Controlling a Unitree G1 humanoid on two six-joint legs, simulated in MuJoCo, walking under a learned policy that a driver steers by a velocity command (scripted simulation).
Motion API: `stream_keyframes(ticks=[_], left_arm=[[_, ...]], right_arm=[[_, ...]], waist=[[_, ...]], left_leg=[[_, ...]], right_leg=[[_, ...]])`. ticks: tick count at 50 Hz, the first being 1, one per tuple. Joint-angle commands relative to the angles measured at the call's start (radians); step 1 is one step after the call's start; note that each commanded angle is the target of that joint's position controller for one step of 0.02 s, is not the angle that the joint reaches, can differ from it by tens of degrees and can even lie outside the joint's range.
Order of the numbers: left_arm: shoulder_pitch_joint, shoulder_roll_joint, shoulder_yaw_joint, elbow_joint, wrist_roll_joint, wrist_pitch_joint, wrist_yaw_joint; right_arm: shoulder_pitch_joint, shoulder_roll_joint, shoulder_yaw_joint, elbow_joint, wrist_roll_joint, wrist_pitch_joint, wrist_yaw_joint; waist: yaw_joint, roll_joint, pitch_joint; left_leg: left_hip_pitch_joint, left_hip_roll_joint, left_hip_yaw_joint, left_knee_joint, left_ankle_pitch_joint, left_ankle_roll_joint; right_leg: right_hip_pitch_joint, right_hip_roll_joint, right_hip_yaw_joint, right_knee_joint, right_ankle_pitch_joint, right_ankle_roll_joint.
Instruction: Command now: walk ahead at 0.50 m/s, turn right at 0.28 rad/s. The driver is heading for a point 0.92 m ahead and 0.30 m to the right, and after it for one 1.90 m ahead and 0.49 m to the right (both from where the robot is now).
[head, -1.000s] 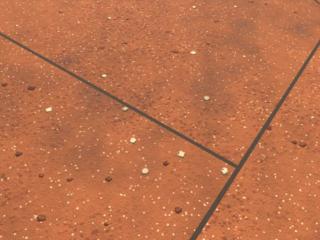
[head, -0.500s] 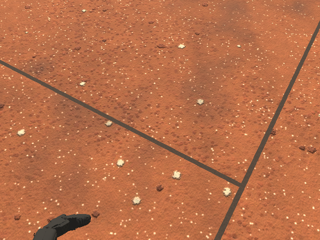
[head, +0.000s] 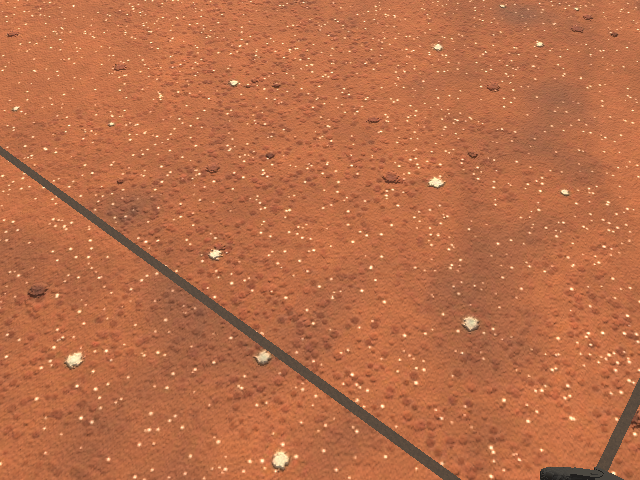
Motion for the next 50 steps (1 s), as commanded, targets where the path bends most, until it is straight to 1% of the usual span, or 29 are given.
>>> stream_keyframes(ticks=[1,2,3,4,5,6,7,9,10,13,16,20,22,25,26,27,28,29,30,31,32,33,34,35,37,39,42,46,50], left_arm=[[-0.041,0.151,0.026,-0.055,0.005,0.005,0.006],[-0.039,0.095,0.005,-0.090,0.026,0.004,0.004],[0.099,-0.033,-0.025,-0.090,0.001,-0.014,0.000],[0.049,0.090,0.002,-0.080,-0.023,-0.026,0.002],[-0.038,0.138,0.018,-0.107,-0.035,-0.029,0.003],[-0.079,0.128,0.020,-0.114,-0.029,-0.026,0.010],[-0.097,0.116,0.028,-0.116,-0.015,-0.018,0.014],[-0.069,0.073,0.032,-0.117,-0.018,0.009,0.008],[-0.073,0.056,0.032,-0.124,-0.019,0.021,0.006],[-0.139,0.052,0.037,-0.164,-0.009,0.041,0.004],[-0.213,0.049,0.035,-0.196,-0.003,0.037,-0.010],[-0.360,0.034,0.020,-0.251,0.003,0.031,-0.037],[-0.413,0.033,0.017,-0.283,0.009,0.030,-0.051],[-0.374,0.074,0.035,-0.312,0.011,0.033,-0.066],[-0.300,0.103,0.050,-0.302,0.007,0.033,-0.068],[-0.174,0.150,0.074,-0.273,0.004,0.030,-0.065],[-0.069,0.220,0.104,-0.249,0.010,0.032,-0.043],[-0.079,0.327,0.115,-0.248,0.021,0.040,-0.020],[-0.092,0.340,0.107,-0.307,0.041,0.031,-0.032],[-0.094,0.277,0.091,-0.324,0.038,0.031,-0.039],[-0.160,0.231,0.080,-0.328,0.018,0.027,-0.037],[-0.227,0.194,0.069,-0.340,0.004,0.026,-0.031],[-0.267,0.172,0.063,-0.350,0.007,0.031,-0.025],[-0.281,0.169,0.061,-0.358,0.021,0.034,-0.021],[-0.278,0.189,0.066,-0.362,0.031,0.034,-0.016],[-0.264,0.207,0.071,-0.364,0.026,0.039,-0.003],[-0.262,0.193,0.061,-0.371,0.020,0.057,0.015],[-0.268,0.175,0.046,-0.371,0.032,0.073,0.023],[-0.254,0.157,0.028,-0.362,0.040,0.079,0.015]], right_arm=[[0.221,-0.194,-0.071,0.005,-0.001,-0.027,-0.006],[0.408,-0.279,-0.091,0.031,-0.020,-0.026,-0.017],[0.450,-0.323,-0.099,0.057,-0.027,-0.018,-0.009],[0.424,-0.209,-0.070,0.039,-0.027,-0.019,-0.008],[0.340,-0.156,-0.053,0.024,-0.023,-0.022,-0.012],[0.262,-0.135,-0.044,0.012,-0.024,-0.023,-0.011],[0.216,-0.112,-0.040,0.013,-0.028,-0.023,-0.009],[0.190,-0.086,-0.036,0.026,-0.038,-0.026,-0.011],[0.195,-0.092,-0.039,0.033,-0.035,-0.028,-0.015],[0.218,-0.127,-0.052,0.048,-0.038,-0.029,-0.031],[0.236,-0.147,-0.059,0.054,-0.039,-0.021,-0.043],[0.288,-0.174,-0.067,0.061,-0.027,-0.007,-0.054],[0.291,-0.183,-0.070,0.060,-0.022,0.011,-0.059],[0.275,-0.225,-0.081,0.046,0.000,0.039,-0.069],[0.254,-0.239,-0.085,0.036,0.008,0.046,-0.072],[0.226,-0.244,-0.085,0.024,0.015,0.052,-0.072],[0.243,-0.228,-0.079,0.018,0.008,0.047,-0.066],[0.301,-0.081,-0.038,-0.019,-0.065,0.034,-0.057],[0.387,-0.102,-0.028,-0.038,-0.037,0.012,-0.044],[0.267,-0.167,-0.044,-0.051,0.004,0.002,-0.039],[0.204,-0.163,-0.041,-0.076,0.012,0.002,-0.044],[0.200,-0.164,-0.044,-0.056,-0.009,0.012,-0.059],[0.203,-0.183,-0.053,-0.059,-0.023,0.029,-0.069],[0.209,-0.193,-0.059,-0.065,-0.027,0.046,-0.071],[0.219,-0.164,-0.056,-0.077,-0.032,0.065,-0.076],[0.210,-0.147,-0.051,-0.085,-0.036,0.074,-0.082],[0.178,-0.143,-0.046,-0.093,-0.033,0.087,-0.084],[0.115,-0.139,-0.040,-0.115,-0.024,0.092,-0.078],[0.118,-0.142,-0.037,-0.118,-0.020,0.074,-0.064]], waist=[[-0.189,-0.101,-0.110],[-0.245,0.018,-0.287],[-0.171,0.307,-0.411],[-0.196,0.196,-0.360],[-0.186,0.138,-0.225],[-0.155,0.057,-0.152],[-0.130,0.043,-0.095],[-0.087,0.077,-0.056],[-0.080,0.070,-0.037],[-0.077,0.031,0.007],[-0.090,0.022,0.031],[-0.139,0.002,0.074],[-0.146,0.003,0.099],[-0.102,0.059,0.028],[-0.059,0.075,-0.018],[0.011,0.061,-0.084],[0.062,-0.007,-0.148],[-0.049,-0.287,-0.220],[-0.065,-0.262,-0.468],[-0.004,-0.099,-0.441],[-0.027,-0.072,-0.307],[-0.062,-0.007,-0.213],[-0.091,-0.022,-0.173],[-0.111,-0.041,-0.160],[-0.127,-0.062,-0.160],[-0.125,-0.077,-0.175],[-0.106,-0.107,-0.185],[-0.076,-0.146,-0.133],[-0.065,-0.165,-0.117]], left_leg=[[0.374,-0.027,0.014,-0.021,-0.051,0.053],[0.688,0.176,-0.197,0.007,-0.071,0.117],[0.972,0.383,-0.643,-0.127,-0.266,0.248],[0.910,0.348,-0.665,-0.185,-0.359,0.210],[0.784,0.324,-0.496,-0.195,-0.319,0.163],[0.640,0.291,-0.380,-0.223,-0.218,0.145],[0.531,0.258,-0.285,-0.260,-0.158,0.136],[0.429,0.215,-0.155,-0.314,-0.104,0.127],[0.409,0.211,-0.108,-0.333,-0.071,0.134],[0.407,0.217,-0.017,-0.366,0.000,0.148],[0.437,0.205,0.073,-0.380,0.028,0.137],[0.499,0.211,0.165,-0.378,0.045,0.123],[0.537,0.213,0.212,-0.314,0.210,0.109],[0.591,0.221,0.243,-0.143,0.587,0.075],[0.596,0.213,0.245,-0.033,0.692,0.060],[0.567,0.184,0.254,0.136,0.675,0.030],[0.428,0.130,0.264,0.383,0.444,-0.036],[0.094,0.003,0.231,0.723,-0.585,-0.092],[-0.084,-0.116,0.001,0.974,-0.775,-0.118],[-0.129,-0.072,-0.088,0.992,-0.679,-0.095],[-0.175,-0.041,-0.075,0.923,-0.570,-0.078],[-0.150,0.000,-0.075,0.852,-0.498,-0.083],[-0.094,0.019,-0.083,0.796,-0.460,-0.084],[-0.032,0.023,-0.085,0.762,-0.443,-0.080],[0.012,0.005,-0.072,0.682,-0.424,-0.086],[-0.001,-0.009,-0.069,0.603,-0.380,-0.099],[-0.008,-0.006,-0.072,0.505,-0.291,-0.115],[0.040,-0.004,-0.070,0.356,-0.248,-0.118],[0.143,-0.025,-0.044,0.195,-0.308,-0.099]], right_leg=[[-0.121,-0.206,0.118,0.270,0.619,-0.124],[-0.323,-0.123,0.058,0.600,0.361,-0.082],[-0.686,0.028,0.055,0.912,-0.208,-0.032],[-0.769,-0.029,0.175,1.034,-0.216,-0.043],[-0.819,-0.073,0.158,1.052,-0.124,-0.056],[-0.778,-0.121,0.139,1.026,-0.034,-0.054],[-0.739,-0.150,0.138,0.976,0.023,-0.053],[-0.660,-0.181,0.136,0.928,0.077,-0.055],[-0.666,-0.185,0.129,0.914,0.090,-0.052],[-0.747,-0.191,0.138,0.833,0.191,-0.037],[-0.776,-0.181,0.123,0.673,0.322,-0.025],[-0.773,-0.164,0.039,0.496,0.397,-0.035],[-0.762,-0.141,-0.008,0.425,0.371,-0.044],[-0.626,-0.063,-0.080,0.391,0.256,-0.077],[-0.538,-0.024,-0.099,0.373,0.223,-0.096],[-0.376,0.016,-0.104,0.290,0.288,-0.125],[-0.155,0.001,-0.030,0.205,0.507,-0.165],[0.122,-0.238,0.286,0.325,1.042,-0.249],[0.305,-0.434,0.724,0.231,0.957,-0.482],[0.248,-0.386,0.638,0.162,0.878,-0.432],[0.124,-0.336,0.515,0.143,0.768,-0.379],[-0.024,-0.288,0.439,0.119,0.702,-0.332],[-0.149,-0.265,0.401,0.095,0.673,-0.317],[-0.234,-0.248,0.383,0.074,0.653,-0.308],[-0.309,-0.222,0.346,0.067,0.700,-0.303],[-0.309,-0.209,0.323,0.074,0.709,-0.292],[-0.306,-0.190,0.314,0.070,0.533,-0.259],[-0.342,-0.171,0.330,0.046,0.258,-0.231],[-0.319,-0.183,0.364,0.101,0.292,-0.227]])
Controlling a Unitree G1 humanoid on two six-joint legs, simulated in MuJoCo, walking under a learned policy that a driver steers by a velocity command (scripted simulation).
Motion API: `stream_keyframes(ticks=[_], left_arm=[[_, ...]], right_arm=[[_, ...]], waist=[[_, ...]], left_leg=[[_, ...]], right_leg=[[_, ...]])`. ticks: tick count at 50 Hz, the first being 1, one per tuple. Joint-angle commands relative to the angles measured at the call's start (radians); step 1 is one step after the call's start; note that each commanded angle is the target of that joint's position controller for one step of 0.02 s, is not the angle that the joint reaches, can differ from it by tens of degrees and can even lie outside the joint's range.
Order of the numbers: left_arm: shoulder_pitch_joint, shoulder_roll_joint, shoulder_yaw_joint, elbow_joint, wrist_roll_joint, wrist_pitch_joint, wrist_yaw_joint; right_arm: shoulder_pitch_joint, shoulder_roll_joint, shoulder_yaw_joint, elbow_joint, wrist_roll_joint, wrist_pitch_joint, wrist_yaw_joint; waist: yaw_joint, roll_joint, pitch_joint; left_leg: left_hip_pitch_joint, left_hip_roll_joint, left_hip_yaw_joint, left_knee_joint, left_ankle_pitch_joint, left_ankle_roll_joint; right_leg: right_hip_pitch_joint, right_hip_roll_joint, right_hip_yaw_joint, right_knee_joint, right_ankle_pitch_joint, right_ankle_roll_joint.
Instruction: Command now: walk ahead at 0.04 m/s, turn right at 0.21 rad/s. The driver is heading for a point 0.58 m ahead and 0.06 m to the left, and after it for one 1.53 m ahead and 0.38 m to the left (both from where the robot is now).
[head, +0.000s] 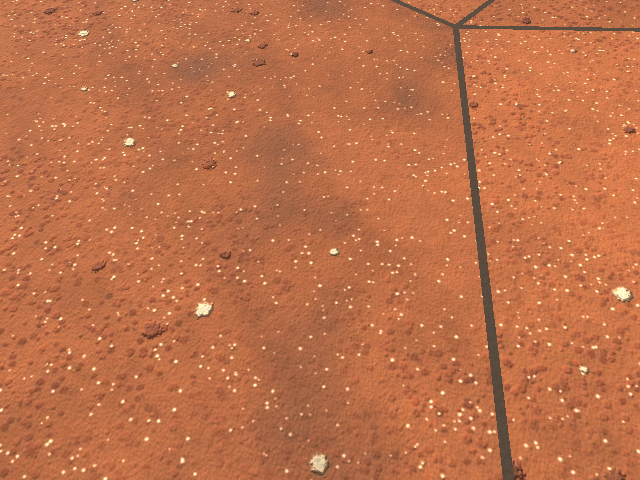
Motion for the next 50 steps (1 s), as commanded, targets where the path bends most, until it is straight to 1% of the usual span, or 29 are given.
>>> stream_keyframes(ticks=[1,2,3,4,5,6,7,9,11,15,17,20,23,27,29,31,32,33,34,35,36,37,38,40,42,44,47,49,50], left_arm=[[0.000,0.112,0.014,-0.051,0.001,-0.004,-0.002],[0.001,0.097,0.005,-0.048,-0.005,-0.002,-0.002],[0.038,0.079,-0.003,-0.041,-0.003,-0.005,-0.002],[0.085,0.061,-0.008,-0.043,0.013,-0.012,-0.002],[0.111,0.057,-0.004,-0.049,0.003,-0.019,-0.006],[0.073,0.093,0.001,-0.047,0.011,-0.021,-0.009],[0.028,0.099,0.005,-0.053,0.009,-0.018,-0.011],[-0.002,0.090,0.006,-0.056,0.010,0.003,-0.014],[0.007,0.081,0.006,-0.049,-0.002,0.007,-0.018],[0.006,0.068,0.004,-0.037,0.000,-0.007,-0.017],[0.031,0.054,0.001,-0.016,-0.004,-0.008,-0.016],[0.061,0.078,0.008,-0.014,-0.023,-0.023,-0.014],[0.085,0.076,0.007,-0.018,-0.031,-0.067,-0.018],[0.132,0.111,0.017,-0.027,-0.039,-0.096,-0.031],[0.159,0.134,0.027,-0.034,-0.039,-0.097,-0.033],[0.143,0.138,0.032,-0.055,-0.038,-0.095,-0.032],[0.064,0.123,0.029,-0.089,-0.035,-0.098,-0.032],[-0.038,0.086,0.018,-0.130,-0.033,-0.112,-0.034],[-0.033,0.063,0.009,-0.121,-0.023,-0.120,-0.034],[-0.045,0.068,0.006,-0.147,-0.045,-0.122,-0.036],[-0.095,0.050,-0.004,-0.157,-0.064,-0.115,-0.035],[-0.131,0.027,-0.015,-0.179,-0.065,-0.114,-0.041],[-0.134,0.025,-0.015,-0.180,-0.047,-0.110,-0.042],[-0.129,0.016,-0.023,-0.187,-0.029,-0.113,-0.060],[-0.170,-0.016,-0.035,-0.195,-0.021,-0.114,-0.074],[-0.185,0.028,-0.019,-0.200,-0.033,-0.110,-0.071],[-0.145,0.097,0.011,-0.188,-0.037,-0.106,-0.060],[0.045,0.141,0.041,-0.134,-0.036,-0.094,-0.047],[0.209,0.174,0.052,-0.104,-0.029,-0.088,-0.038]], right_arm=[[0.005,-0.080,-0.017,-0.062,0.003,-0.028,0.012],[0.032,-0.068,-0.013,-0.053,-0.001,-0.035,0.019],[0.044,-0.097,-0.016,-0.053,-0.015,-0.040,0.024],[0.056,-0.171,-0.028,-0.063,-0.031,-0.041,0.023],[0.010,-0.167,-0.027,-0.048,-0.037,-0.034,0.024],[-0.023,-0.093,-0.010,-0.063,-0.027,-0.034,0.027],[-0.022,-0.084,-0.008,-0.060,-0.020,-0.034,0.029],[-0.002,-0.106,-0.011,-0.058,-0.014,-0.039,0.031],[0.015,-0.105,-0.010,-0.056,-0.017,-0.042,0.029],[0.043,-0.081,-0.003,-0.053,-0.009,-0.037,0.022],[0.066,-0.070,0.000,-0.041,-0.009,-0.031,0.024],[0.061,-0.073,0.001,-0.053,0.011,-0.041,0.023],[0.066,-0.065,0.004,-0.067,0.021,-0.086,0.030],[0.086,-0.058,0.001,-0.080,0.021,-0.131,0.056],[0.108,-0.073,-0.006,-0.075,0.022,-0.138,0.068],[0.162,-0.084,-0.014,-0.060,0.024,-0.139,0.078],[0.263,-0.105,-0.025,-0.031,0.026,-0.140,0.082],[0.448,-0.174,-0.053,0.016,0.019,-0.134,0.081],[0.497,-0.169,-0.045,0.026,0.019,-0.113,0.083],[0.458,-0.143,-0.031,0.014,0.022,-0.102,0.080],[0.427,-0.105,-0.020,-0.004,0.018,-0.094,0.070],[0.387,-0.088,-0.008,-0.004,0.018,-0.084,0.062],[0.338,-0.081,0.000,-0.019,0.012,-0.077,0.057],[0.235,-0.097,0.001,-0.049,0.008,-0.060,0.039],[0.241,-0.130,-0.010,-0.041,0.013,-0.060,0.026],[0.282,-0.177,-0.024,-0.023,0.026,-0.076,0.024],[0.293,-0.184,-0.032,-0.009,0.031,-0.076,0.029],[0.302,-0.175,-0.031,-0.012,0.022,-0.060,0.029],[0.301,-0.141,-0.019,-0.033,0.006,-0.058,0.028]], waist=[[-0.013,-0.151,-0.116],[-0.038,-0.139,-0.113],[-0.032,-0.106,-0.119],[0.009,0.033,-0.142],[0.065,0.207,-0.117],[0.041,0.185,-0.115],[0.021,0.166,-0.109],[-0.002,0.116,-0.077],[-0.010,0.054,-0.049],[-0.030,-0.016,-0.061],[-0.034,-0.036,-0.068],[-0.021,-0.047,0.054],[-0.018,-0.074,0.086],[-0.021,-0.133,0.016],[-0.019,-0.129,-0.040],[-0.040,-0.090,-0.086],[-0.096,-0.032,-0.118],[-0.183,0.122,-0.151],[-0.175,0.269,-0.067],[-0.136,0.165,0.017],[-0.129,0.059,0.077],[-0.108,0.007,0.129],[-0.085,0.008,0.127],[-0.055,0.058,0.136],[-0.065,0.077,0.098],[-0.061,0.093,0.077],[-0.022,0.115,0.014],[0.080,0.106,-0.117],[0.147,0.057,-0.223]], left_leg=[[0.144,-0.020,0.037,-0.163,0.009,0.023],[0.226,-0.027,0.050,-0.308,0.121,0.042],[0.314,0.025,0.001,-0.367,0.251,0.067],[0.390,0.167,-0.122,-0.357,0.476,0.126],[0.324,0.230,-0.198,-0.362,0.485,0.229],[0.277,0.218,-0.202,-0.385,0.386,0.244],[0.271,0.161,-0.154,-0.375,0.290,0.200],[0.224,0.095,-0.086,-0.362,0.135,0.137],[0.222,0.043,-0.020,-0.327,0.100,0.097],[0.273,0.017,0.012,-0.273,0.169,0.093],[0.273,-0.005,0.029,-0.280,-0.042,0.102],[0.172,-0.014,0.008,-0.277,-0.327,0.154],[0.137,-0.014,-0.003,-0.237,-0.294,0.186],[0.102,-0.054,0.045,-0.117,-0.070,0.185],[0.099,-0.060,0.049,-0.076,0.089,0.177],[0.172,-0.063,0.024,-0.077,0.211,0.183],[0.353,-0.048,-0.035,-0.140,0.297,0.214],[0.634,0.061,-0.243,-0.276,0.374,0.287],[0.782,0.258,-0.463,-0.371,0.688,0.367],[0.754,0.339,-0.563,-0.384,0.513,0.428],[0.750,0.335,-0.509,-0.398,0.430,0.413],[0.692,0.312,-0.434,-0.439,0.403,0.365],[0.622,0.263,-0.359,-0.478,0.385,0.321],[0.401,0.148,-0.183,-0.572,0.396,0.275],[0.251,0.075,-0.052,-0.635,0.362,0.245],[0.317,0.116,-0.061,-0.655,0.379,0.243],[0.495,0.161,-0.048,-0.517,0.693,0.207],[0.476,0.121,-0.003,-0.237,0.916,0.174],[0.275,0.090,-0.001,0.026,0.693,0.152]], right_leg=[[0.096,-0.268,0.243,-0.084,0.132,-0.137],[0.084,-0.248,0.232,-0.055,0.155,-0.108],[0.056,-0.215,0.218,-0.025,0.122,-0.060],[0.001,-0.133,0.137,0.091,-0.016,-0.006],[-0.018,-0.064,0.027,0.098,-0.188,0.034],[0.041,-0.096,0.019,0.082,-0.171,0.057],[0.072,-0.096,0.013,0.059,-0.104,0.058],[0.115,-0.110,0.031,0.034,0.003,0.043],[0.106,-0.124,0.056,0.016,0.043,0.013],[0.090,-0.140,0.081,0.001,0.086,0.006],[0.083,-0.119,0.063,-0.009,-0.135,0.002],[-0.007,-0.122,0.087,-0.030,-0.497,-0.036],[0.001,-0.164,0.152,-0.045,-0.487,-0.074],[0.151,-0.241,0.288,-0.025,-0.188,-0.133],[0.230,-0.263,0.314,0.028,0.055,-0.155],[0.210,-0.234,0.252,0.129,0.230,-0.135],[0.070,-0.170,0.145,0.268,0.371,-0.089],[-0.208,-0.068,-0.008,0.596,0.414,-0.010],[-0.528,-0.021,-0.059,0.822,-0.369,0.035],[-0.706,-0.080,-0.011,0.889,-0.473,0.025],[-0.791,-0.135,-0.015,0.941,-0.447,0.027],[-0.823,-0.176,-0.033,0.877,-0.387,0.035],[-0.760,-0.207,-0.051,0.802,-0.306,0.044],[-0.519,-0.198,-0.114,0.552,-0.096,0.075],[-0.216,-0.150,-0.159,0.299,0.127,0.086],[-0.130,-0.123,-0.144,0.180,0.185,0.077],[-0.064,-0.096,-0.135,0.073,0.158,0.030],[0.202,-0.064,-0.172,0.051,0.128,-0.026],[0.487,-0.190,-0.042,0.102,0.116,-0.075]])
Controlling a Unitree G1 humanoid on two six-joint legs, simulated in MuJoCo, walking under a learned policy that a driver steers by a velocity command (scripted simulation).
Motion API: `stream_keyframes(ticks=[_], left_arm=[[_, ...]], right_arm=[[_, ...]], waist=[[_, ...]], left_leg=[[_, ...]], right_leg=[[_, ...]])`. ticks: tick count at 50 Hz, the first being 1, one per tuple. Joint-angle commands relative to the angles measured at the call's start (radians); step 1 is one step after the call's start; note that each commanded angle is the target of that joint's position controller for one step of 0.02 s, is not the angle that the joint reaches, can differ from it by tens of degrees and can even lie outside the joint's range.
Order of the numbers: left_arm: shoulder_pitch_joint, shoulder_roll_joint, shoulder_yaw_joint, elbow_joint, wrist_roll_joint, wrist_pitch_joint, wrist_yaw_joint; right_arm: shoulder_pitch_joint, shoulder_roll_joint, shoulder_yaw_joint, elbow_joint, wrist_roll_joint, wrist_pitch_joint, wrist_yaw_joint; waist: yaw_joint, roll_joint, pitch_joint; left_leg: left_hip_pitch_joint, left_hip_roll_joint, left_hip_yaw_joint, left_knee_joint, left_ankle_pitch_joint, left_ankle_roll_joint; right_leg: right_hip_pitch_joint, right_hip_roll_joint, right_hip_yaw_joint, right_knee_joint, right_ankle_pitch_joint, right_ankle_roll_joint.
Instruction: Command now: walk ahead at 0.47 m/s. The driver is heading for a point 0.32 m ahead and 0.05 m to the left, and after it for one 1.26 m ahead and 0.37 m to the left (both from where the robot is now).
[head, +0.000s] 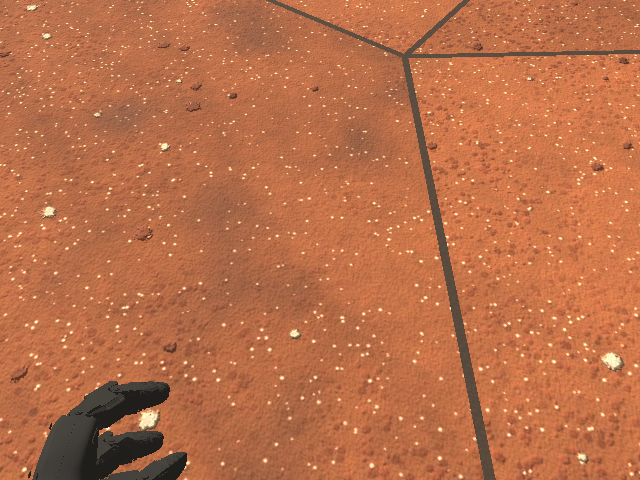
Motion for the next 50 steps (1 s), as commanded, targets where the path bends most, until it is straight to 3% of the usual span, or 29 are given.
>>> stream_keyframes(ticks=[1,2,3,4,5,6,8,10,13,17,21,24,26,27,28,29,30,31,32,33,34,35,38,43,47,50], left_arm=[[0.441,0.294,0.095,0.058,0.030,0.002,0.015],[0.463,0.205,0.075,0.069,0.019,0.004,0.011],[0.375,0.175,0.061,0.074,0.009,0.004,0.014],[0.301,0.159,0.054,0.069,0.010,0.004,0.014],[0.250,0.143,0.049,0.070,0.022,0.002,0.010],[0.215,0.123,0.042,0.069,0.036,-0.005,0.008],[0.189,0.113,0.041,0.082,0.026,-0.018,0.006],[0.197,0.131,0.047,0.107,0.024,-0.029,0.009],[0.238,0.157,0.054,0.143,0.027,-0.034,0.021],[0.282,0.184,0.059,0.175,0.024,-0.026,0.030],[0.327,0.199,0.064,0.212,0.017,-0.008,0.032],[0.333,0.205,0.069,0.229,0.007,0.011,0.031],[0.312,0.226,0.076,0.228,-0.001,0.025,0.035],[0.287,0.235,0.077,0.222,-0.002,0.033,0.039],[0.290,0.213,0.069,0.216,0.005,0.040,0.046],[0.304,0.164,0.046,0.188,0.033,0.034,0.052],[0.374,0.045,0.007,0.136,0.053,0.001,0.039],[0.288,0.143,0.023,0.144,0.015,-0.032,0.024],[0.211,0.177,0.033,0.120,-0.016,-0.050,0.016],[0.184,0.163,0.027,0.116,-0.003,-0.058,0.021],[0.168,0.164,0.031,0.117,0.020,-0.058,0.027],[0.181,0.166,0.037,0.116,0.024,-0.047,0.027],[0.193,0.136,0.034,0.120,0.034,-0.017,0.029],[0.016,0.092,0.016,0.079,0.032,-0.017,0.025],[-0.063,0.102,0.016,0.058,0.019,-0.031,0.007],[-0.062,0.129,0.027,0.051,0.020,-0.043,-0.003]], right_arm=[[0.089,0.024,0.019,-0.115,-0.015,-0.021,0.003],[0.048,-0.065,0.004,-0.093,0.004,-0.040,0.014],[-0.084,-0.126,-0.016,-0.136,0.031,-0.047,0.020],[-0.160,-0.126,-0.010,-0.160,0.025,-0.051,0.018],[-0.185,-0.116,-0.012,-0.163,0.005,-0.048,0.015],[-0.156,-0.112,-0.017,-0.155,-0.001,-0.036,0.013],[-0.103,-0.080,-0.012,-0.136,-0.002,-0.010,0.008],[-0.130,-0.073,-0.010,-0.144,-0.009,0.004,0.002],[-0.218,-0.072,-0.008,-0.163,-0.011,0.003,0.001],[-0.328,-0.061,-0.005,-0.189,-0.001,-0.004,0.014],[-0.423,-0.044,0.002,-0.236,0.004,-0.008,0.037],[-0.452,-0.048,0.002,-0.275,0.003,-0.005,0.055],[-0.419,-0.069,-0.008,-0.290,0.000,-0.003,0.062],[-0.339,-0.093,-0.024,-0.278,-0.002,-0.003,0.062],[-0.180,-0.147,-0.057,-0.235,-0.001,-0.002,0.054],[-0.002,-0.247,-0.093,-0.208,0.004,0.006,0.037],[-0.019,-0.339,-0.099,-0.220,0.006,0.000,0.039],[0.014,-0.237,-0.073,-0.240,0.001,-0.009,0.043],[-0.019,-0.195,-0.060,-0.233,-0.009,-0.015,0.042],[-0.078,-0.182,-0.056,-0.247,-0.008,-0.016,0.039],[-0.141,-0.158,-0.048,-0.262,-0.013,-0.012,0.038],[-0.179,-0.136,-0.038,-0.281,-0.023,-0.011,0.035],[-0.196,-0.145,-0.041,-0.282,-0.012,-0.017,0.022],[-0.138,-0.169,-0.051,-0.245,-0.001,-0.007,-0.004],[-0.088,-0.162,-0.050,-0.202,0.004,-0.004,-0.005],[-0.076,-0.152,-0.049,-0.178,0.001,0.005,-0.008]], waist=[[0.160,-0.255,-0.426],[0.200,-0.259,-0.456],[0.187,-0.183,-0.229],[0.156,-0.083,-0.128],[0.119,-0.045,-0.071],[0.076,-0.072,-0.059],[0.038,-0.100,-0.057],[0.031,-0.090,-0.023],[0.062,-0.057,0.002],[0.115,-0.036,0.025],[0.163,-0.038,0.058],[0.169,-0.048,0.069],[0.139,-0.069,0.042],[0.086,-0.073,-0.016],[0.012,-0.045,-0.111],[-0.054,0.090,-0.232],[0.046,0.329,-0.314],[-0.028,0.190,-0.372],[-0.031,0.142,-0.248],[-0.001,0.050,-0.185],[0.034,0.018,-0.132],[0.069,0.039,-0.118],[0.098,0.042,-0.086],[0.044,0.069,-0.027],[0.006,0.088,-0.011],[0.012,0.106,0.002]], left_leg=[[-0.682,-0.061,-0.007,0.842,0.120,0.019],[-0.787,-0.064,-0.111,0.975,-0.055,0.029],[-0.885,-0.008,-0.070,1.005,0.013,0.036],[-0.862,0.044,-0.037,0.954,0.108,0.043],[-0.819,0.076,-0.022,0.899,0.163,0.040],[-0.750,0.108,-0.032,0.861,0.202,0.040],[-0.688,0.121,-0.021,0.814,0.221,0.025],[-0.720,0.130,-0.014,0.750,0.275,0.003],[-0.809,0.146,-0.026,0.633,0.440,-0.017],[-0.825,0.114,-0.012,0.443,0.560,-0.020],[-0.851,0.095,0.019,0.306,0.549,-0.001],[-0.848,0.081,0.053,0.252,0.437,0.035],[-0.770,0.040,0.104,0.228,0.334,0.070],[-0.640,-0.005,0.145,0.196,0.332,0.093],[-0.413,-0.067,0.171,0.169,0.358,0.121],[-0.099,0.082,-0.075,0.169,0.394,0.192],[0.193,0.290,-0.648,0.016,0.186,0.369],[0.242,0.313,-0.737,-0.075,0.117,0.359],[0.161,0.286,-0.590,-0.068,0.206,0.319],[0.035,0.246,-0.473,-0.058,0.312,0.295],[-0.093,0.212,-0.389,-0.071,0.420,0.281],[-0.177,0.188,-0.345,-0.096,0.494,0.278],[-0.280,0.154,-0.268,-0.143,0.600,0.294],[-0.339,0.077,-0.175,-0.141,0.549,0.232],[-0.297,0.108,-0.211,-0.116,0.471,0.208],[-0.189,0.155,-0.265,-0.054,0.505,0.196]], right_leg=[[0.986,-0.377,0.608,-0.054,-0.229,-0.257],[0.940,-0.391,0.858,-0.251,-0.453,-0.265],[0.772,-0.361,0.708,-0.281,-0.511,-0.212],[0.600,-0.323,0.575,-0.297,-0.429,-0.183],[0.458,-0.281,0.483,-0.318,-0.333,-0.169],[0.360,-0.245,0.413,-0.346,-0.273,-0.160],[0.263,-0.220,0.336,-0.396,-0.240,-0.176],[0.220,-0.223,0.273,-0.436,-0.222,-0.188],[0.271,-0.239,0.204,-0.454,-0.157,-0.182],[0.361,-0.244,0.093,-0.458,-0.098,-0.148],[0.492,-0.275,0.022,-0.436,-0.073,-0.123],[0.580,-0.300,-0.011,-0.381,-0.027,-0.096],[0.612,-0.302,-0.041,-0.281,0.187,-0.071],[0.602,-0.280,-0.081,-0.153,0.391,-0.047],[0.539,-0.230,-0.133,0.069,0.522,-0.014],[0.293,-0.181,-0.158,0.410,0.281,0.039],[-0.143,0.037,-0.047,0.728,-0.496,0.101],[-0.254,0.003,0.128,0.824,-0.505,0.081],[-0.321,-0.042,0.120,0.814,-0.412,0.058],[-0.289,-0.086,0.112,0.745,-0.330,0.049],[-0.229,-0.113,0.109,0.660,-0.280,0.053],[-0.160,-0.130,0.117,0.620,-0.249,0.058],[-0.118,-0.116,0.097,0.509,-0.196,0.102],[-0.068,-0.053,0.082,0.135,0.097,0.138],[-0.004,-0.031,0.085,-0.006,0.194,0.115],[-0.007,-0.034,0.094,-0.057,0.106,0.074]])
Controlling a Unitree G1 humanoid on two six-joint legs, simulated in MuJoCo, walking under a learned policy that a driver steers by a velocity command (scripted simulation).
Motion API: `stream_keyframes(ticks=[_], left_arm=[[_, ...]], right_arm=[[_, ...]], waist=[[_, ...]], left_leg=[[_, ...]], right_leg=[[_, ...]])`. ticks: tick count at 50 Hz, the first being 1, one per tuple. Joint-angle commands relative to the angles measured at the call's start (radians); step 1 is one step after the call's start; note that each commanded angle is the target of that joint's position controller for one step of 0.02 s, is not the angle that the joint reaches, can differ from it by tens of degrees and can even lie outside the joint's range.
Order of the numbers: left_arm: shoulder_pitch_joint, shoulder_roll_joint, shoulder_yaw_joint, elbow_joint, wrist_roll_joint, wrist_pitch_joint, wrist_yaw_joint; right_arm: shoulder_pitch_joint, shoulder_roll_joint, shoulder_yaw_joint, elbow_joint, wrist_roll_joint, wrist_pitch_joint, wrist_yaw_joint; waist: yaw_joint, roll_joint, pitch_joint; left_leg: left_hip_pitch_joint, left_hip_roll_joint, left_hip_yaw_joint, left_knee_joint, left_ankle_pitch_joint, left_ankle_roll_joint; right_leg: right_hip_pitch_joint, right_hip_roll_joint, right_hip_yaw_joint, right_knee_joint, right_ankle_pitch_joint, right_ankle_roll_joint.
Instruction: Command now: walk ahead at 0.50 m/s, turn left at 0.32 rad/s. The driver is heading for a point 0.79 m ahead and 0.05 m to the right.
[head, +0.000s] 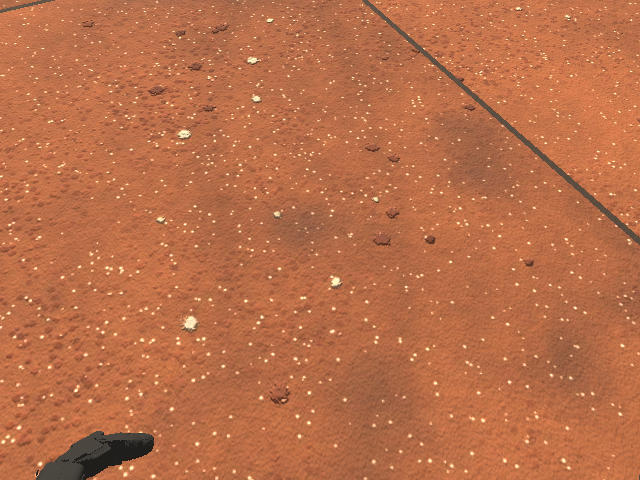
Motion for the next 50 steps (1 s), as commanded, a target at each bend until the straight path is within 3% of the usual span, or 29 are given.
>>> stream_keyframes(ticks=[1,2,3,4,5,6,7,8,9,11,13,16,20,23,25,27,28,29,30,31,32,33,34,35,36,38,40,46,50], left_arm=[[-0.066,0.115,0.035,-0.081,-0.003,-0.027,-0.007],[-0.019,0.127,0.043,-0.070,-0.002,-0.030,-0.005],[0.078,0.154,0.060,-0.043,0.003,-0.034,0.000],[0.232,0.194,0.072,-0.025,0.016,-0.036,0.005],[0.377,0.275,0.098,0.006,0.022,-0.025,0.009],[0.411,0.214,0.084,0.034,-0.012,-0.019,-0.003],[0.355,0.156,0.067,0.026,-0.025,-0.014,0.001],[0.289,0.134,0.057,0.011,-0.014,-0.005,0.006],[0.245,0.113,0.048,0.010,-0.004,0.001,0.006],[0.212,0.088,0.036,0.011,0.008,-0.002,0.008],[0.225,0.104,0.039,0.026,-0.002,-0.008,0.010],[0.251,0.144,0.049,0.048,-0.011,-0.006,0.019],[0.315,0.160,0.048,0.081,-0.024,0.008,0.023],[0.376,0.168,0.048,0.110,-0.028,0.022,0.023],[0.393,0.177,0.050,0.125,-0.029,0.035,0.027],[0.384,0.195,0.057,0.130,-0.028,0.047,0.032],[0.363,0.204,0.058,0.128,-0.030,0.051,0.035],[0.358,0.186,0.051,0.122,-0.025,0.053,0.037],[0.350,0.133,0.028,0.090,0.003,0.048,0.039],[0.477,0.023,-0.004,0.077,-0.004,0.026,0.032],[0.423,0.129,0.018,0.091,-0.024,0.009,0.024],[0.327,0.166,0.031,0.060,-0.043,0.000,0.018],[0.273,0.153,0.028,0.051,-0.036,-0.003,0.021],[0.249,0.145,0.032,0.046,-0.021,-0.001,0.023],[0.266,0.134,0.034,0.051,-0.017,0.008,0.022],[0.295,0.093,0.027,0.061,-0.016,0.030,0.025],[0.261,0.077,0.024,0.054,-0.015,0.046,0.027],[0.086,0.056,0.016,0.010,-0.021,0.040,0.008],[-0.016,0.055,0.013,-0.044,-0.024,0.039,-0.009]], right_arm=[[0.035,-0.147,-0.043,-0.022,-0.003,0.001,-0.007],[0.022,-0.147,-0.043,-0.023,-0.005,0.006,-0.006],[0.009,-0.130,-0.036,-0.028,-0.007,0.010,-0.005],[-0.008,-0.098,-0.020,-0.049,-0.017,0.009,-0.003],[0.126,-0.038,0.000,-0.051,-0.002,-0.003,-0.002],[0.139,-0.059,0.005,-0.046,0.004,-0.014,-0.001],[0.033,-0.131,-0.014,-0.055,0.017,-0.018,0.002],[-0.058,-0.138,-0.013,-0.076,0.010,-0.020,0.003],[-0.115,-0.128,-0.013,-0.092,-0.007,-0.024,0.006],[-0.094,-0.097,-0.013,-0.085,-0.012,-0.021,0.011],[-0.084,-0.062,-0.004,-0.082,-0.012,-0.017,0.012],[-0.172,-0.040,0.008,-0.109,-0.021,-0.023,0.011],[-0.307,-0.015,0.018,-0.134,-0.012,-0.036,0.026],[-0.388,-0.020,0.016,-0.161,-0.001,-0.042,0.041],[-0.416,-0.031,0.012,-0.178,0.001,-0.046,0.052],[-0.376,-0.056,0.001,-0.173,-0.002,-0.049,0.057],[-0.294,-0.079,-0.012,-0.152,-0.007,-0.050,0.054],[-0.151,-0.125,-0.035,-0.109,-0.012,-0.047,0.045],[0.038,-0.199,-0.056,-0.078,-0.025,-0.042,0.032],[0.061,-0.258,-0.064,-0.063,-0.029,-0.037,0.037],[0.069,-0.161,-0.042,-0.065,-0.016,-0.033,0.038],[0.005,-0.132,-0.029,-0.066,-0.013,-0.034,0.035],[-0.054,-0.121,-0.024,-0.070,-0.017,-0.034,0.036],[-0.100,-0.104,-0.019,-0.070,-0.025,-0.035,0.040],[-0.126,-0.083,-0.012,-0.070,-0.031,-0.040,0.042],[-0.138,-0.082,-0.015,-0.055,-0.022,-0.053,0.045],[-0.136,-0.101,-0.022,-0.034,-0.024,-0.062,0.039],[-0.088,-0.135,-0.030,0.024,-0.029,-0.062,0.021],[-0.034,-0.149,-0.037,0.071,-0.017,-0.046,0.016]], waist=[[0.014,0.166,0.007],[0.041,0.177,-0.011],[0.089,0.166,-0.074],[0.161,0.120,-0.214],[0.148,-0.132,-0.371],[0.155,-0.231,-0.368],[0.168,-0.118,-0.206],[0.156,-0.037,-0.111],[0.133,-0.002,-0.033],[0.085,-0.041,-0.015],[0.074,-0.054,-0.020],[0.093,-0.025,-0.005],[0.146,-0.018,0.014],[0.174,-0.020,0.035],[0.168,-0.027,0.043],[0.129,-0.042,0.019],[0.074,-0.044,-0.029],[0.006,-0.026,-0.127],[-0.064,0.082,-0.286],[0.008,0.350,-0.394],[-0.035,0.256,-0.370],[-0.028,0.201,-0.219],[-0.002,0.122,-0.141],[0.027,0.097,-0.087],[0.061,0.107,-0.072],[0.092,0.122,-0.064],[0.096,0.113,-0.030],[0.031,0.090,0.028],[-0.007,0.080,0.059]], left_leg=[[0.024,0.289,-0.180,-0.018,0.386,0.115],[0.037,0.280,-0.176,0.031,0.493,0.103],[0.031,0.231,-0.141,0.146,0.626,0.081],[-0.086,0.180,-0.099,0.373,0.554,0.048],[-0.451,0.030,0.004,0.751,0.189,-0.041],[-0.633,0.006,-0.030,0.897,-0.250,-0.053],[-0.717,0.066,-0.044,0.959,-0.190,-0.047],[-0.710,0.115,0.008,0.935,-0.109,-0.044],[-0.692,0.149,0.038,0.867,-0.051,-0.044],[-0.600,0.196,0.052,0.778,0.015,-0.048],[-0.588,0.208,0.079,0.716,0.039,-0.061],[-0.616,0.220,0.103,0.547,0.173,-0.083],[-0.544,0.184,0.143,0.297,0.380,-0.087],[-0.539,0.164,0.149,0.211,0.397,-0.075],[-0.548,0.153,0.146,0.168,0.334,-0.052],[-0.472,0.132,0.159,0.135,0.263,-0.023],[-0.345,0.104,0.185,0.104,0.262,0.000],[-0.126,0.104,0.188,0.100,0.290,0.032],[0.188,0.293,-0.015,0.151,0.352,0.101],[0.467,0.500,-0.479,0.042,0.144,0.255],[0.449,0.483,-0.546,-0.023,0.008,0.239],[0.327,0.448,-0.394,-0.042,0.048,0.202],[0.192,0.404,-0.287,-0.065,0.154,0.183],[0.081,0.372,-0.219,-0.095,0.247,0.177],[0.008,0.345,-0.168,-0.127,0.305,0.171],[-0.066,0.331,-0.108,-0.178,0.352,0.184],[-0.097,0.331,-0.033,-0.219,0.372,0.186],[-0.069,0.303,0.160,-0.261,0.369,0.121],[0.065,0.347,0.207,-0.233,0.379,0.103]], right_leg=[[0.065,0.006,-0.016,-0.033,-0.079,-0.043],[0.130,0.022,-0.042,-0.055,-0.114,-0.064],[0.276,0.030,-0.061,-0.079,-0.100,-0.095],[0.540,-0.087,0.049,-0.025,-0.067,-0.159],[0.934,-0.298,0.449,-0.043,-0.218,-0.326],[0.976,-0.364,0.712,-0.192,-0.439,-0.354],[0.853,-0.341,0.612,-0.217,-0.560,-0.308],[0.711,-0.302,0.482,-0.235,-0.519,-0.273],[0.580,-0.261,0.395,-0.269,-0.429,-0.265],[0.463,-0.202,0.292,-0.313,-0.286,-0.252],[0.433,-0.189,0.220,-0.341,-0.176,-0.268],[0.439,-0.178,0.132,-0.368,-0.048,-0.270],[0.451,-0.140,0.037,-0.363,-0.019,-0.229],[0.524,-0.177,0.051,-0.339,-0.027,-0.222],[0.595,-0.210,0.066,-0.303,0.010,-0.209],[0.639,-0.223,0.063,-0.234,0.147,-0.189],[0.632,-0.202,0.036,-0.139,0.303,-0.172],[0.571,-0.155,-0.004,0.032,0.369,-0.146],[0.363,-0.099,-0.045,0.342,0.101,-0.109],[-0.019,0.076,-0.045,0.662,-0.597,-0.051],[-0.134,0.029,0.059,0.770,-0.653,-0.056],[-0.190,-0.017,0.036,0.778,-0.568,-0.062],[-0.164,-0.058,0.010,0.736,-0.483,-0.059],[-0.131,-0.083,0.003,0.680,-0.431,-0.050],[-0.072,-0.105,0.010,0.648,-0.397,-0.045],[-0.020,-0.113,0.001,0.594,-0.370,-0.027],[-0.053,-0.119,0.001,0.528,-0.299,-0.010],[-0.050,-0.083,-0.011,0.212,0.016,-0.020],[-0.092,-0.065,-0.029,0.111,0.001,-0.047]])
